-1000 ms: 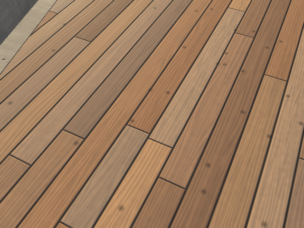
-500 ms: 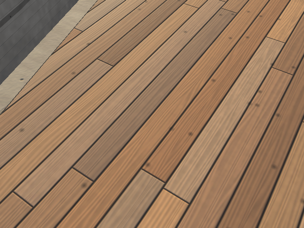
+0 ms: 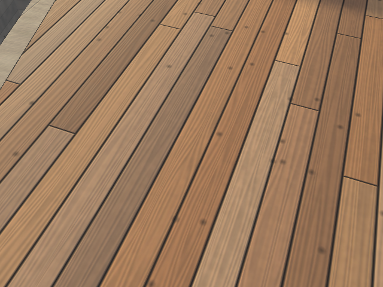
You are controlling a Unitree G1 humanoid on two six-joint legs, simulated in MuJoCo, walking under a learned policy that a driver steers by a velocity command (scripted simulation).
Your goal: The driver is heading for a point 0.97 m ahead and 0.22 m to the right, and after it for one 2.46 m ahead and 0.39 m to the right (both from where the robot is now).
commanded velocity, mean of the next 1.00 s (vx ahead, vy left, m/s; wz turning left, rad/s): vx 0.07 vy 0.00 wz -0.44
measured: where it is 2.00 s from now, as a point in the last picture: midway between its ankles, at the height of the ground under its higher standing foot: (221, 286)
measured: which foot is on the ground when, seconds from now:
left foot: down 0.00-0.12, up 0.14-0.70, down 0.72-1.00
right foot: up 0.00-0.10, down 0.12-0.72, up 0.74-1.00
